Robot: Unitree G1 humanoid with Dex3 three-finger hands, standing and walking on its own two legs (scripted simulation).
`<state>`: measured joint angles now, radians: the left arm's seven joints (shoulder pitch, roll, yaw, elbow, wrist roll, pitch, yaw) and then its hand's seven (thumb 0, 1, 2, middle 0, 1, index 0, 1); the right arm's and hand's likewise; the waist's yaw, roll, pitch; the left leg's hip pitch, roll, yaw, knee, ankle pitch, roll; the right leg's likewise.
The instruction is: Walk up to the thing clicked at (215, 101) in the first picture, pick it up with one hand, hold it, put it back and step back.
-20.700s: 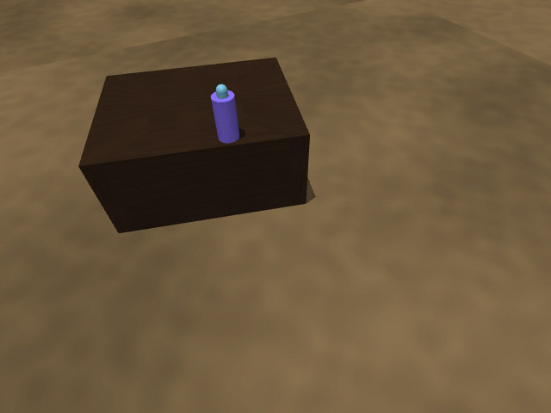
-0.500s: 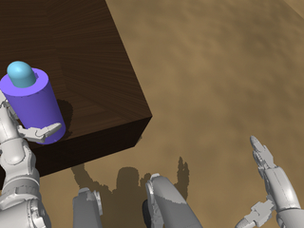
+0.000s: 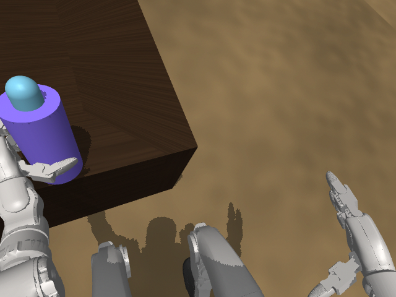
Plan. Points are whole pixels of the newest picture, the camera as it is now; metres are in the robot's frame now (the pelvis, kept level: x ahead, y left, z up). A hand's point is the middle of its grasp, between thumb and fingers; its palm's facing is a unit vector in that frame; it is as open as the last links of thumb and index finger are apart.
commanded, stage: open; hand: left
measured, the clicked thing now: (43, 131) +0.48 +0.21 -0.03
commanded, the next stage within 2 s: withdraw in 0.20 s
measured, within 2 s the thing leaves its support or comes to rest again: rests again in 0.66 s
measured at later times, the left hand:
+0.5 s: hand (29, 135) +0.48 +0.23 -0.04, palm faces +0.30 -0.95 -0.02, open 17.2 cm
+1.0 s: hand out of the picture +0.44 +0.30 +0.07, palm faces +0.29 -0.94 -0.20, open 17.6 cm
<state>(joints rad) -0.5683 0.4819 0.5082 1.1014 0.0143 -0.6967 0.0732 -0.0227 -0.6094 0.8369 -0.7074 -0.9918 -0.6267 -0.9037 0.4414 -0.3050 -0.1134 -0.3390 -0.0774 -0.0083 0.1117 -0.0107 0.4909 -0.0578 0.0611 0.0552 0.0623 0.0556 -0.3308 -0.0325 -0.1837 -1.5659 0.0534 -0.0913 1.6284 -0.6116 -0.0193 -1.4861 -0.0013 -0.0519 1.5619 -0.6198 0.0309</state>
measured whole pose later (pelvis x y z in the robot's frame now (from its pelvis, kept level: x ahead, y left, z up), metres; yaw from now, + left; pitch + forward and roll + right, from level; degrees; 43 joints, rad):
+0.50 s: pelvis +0.00 +0.00 +0.00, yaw +0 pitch +31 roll -5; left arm -0.57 0.50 0.57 1.04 0.00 -0.70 0.02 -0.01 -0.61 0.05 -0.16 -0.12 -0.18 -0.11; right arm 0.47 -0.30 -0.11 -0.37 -0.06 0.01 0.11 -0.01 0.51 -0.05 0.06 0.06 0.06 0.06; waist -0.33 -0.04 -0.18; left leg -1.54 0.06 -0.08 1.61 -0.61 -0.02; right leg -1.47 0.01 -0.04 1.55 -0.62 0.03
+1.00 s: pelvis +0.02 +0.01 +0.08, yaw +1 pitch +23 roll -4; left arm -0.52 0.53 0.45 0.96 0.00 -0.34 -0.04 -0.01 -0.59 0.03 -0.06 -0.04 -0.07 -0.03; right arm 0.49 -0.27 -0.03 -0.14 -0.01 0.08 0.02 -0.01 0.51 -0.05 0.06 0.06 0.06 0.06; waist -0.17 -0.02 -0.15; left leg -1.17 0.06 -0.04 1.30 -0.53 -0.01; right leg -1.10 0.00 -0.02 1.23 -0.53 0.04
